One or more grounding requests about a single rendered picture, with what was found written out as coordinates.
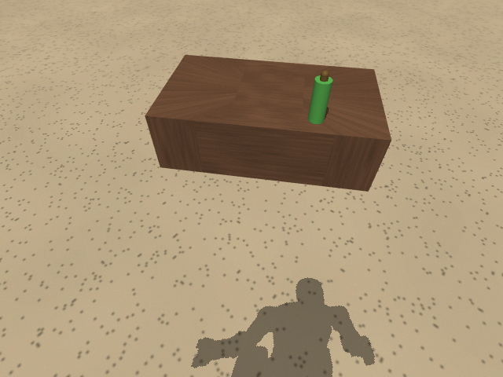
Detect bottle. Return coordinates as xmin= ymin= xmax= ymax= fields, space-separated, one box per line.
xmin=308 ymin=70 xmax=332 ymax=124

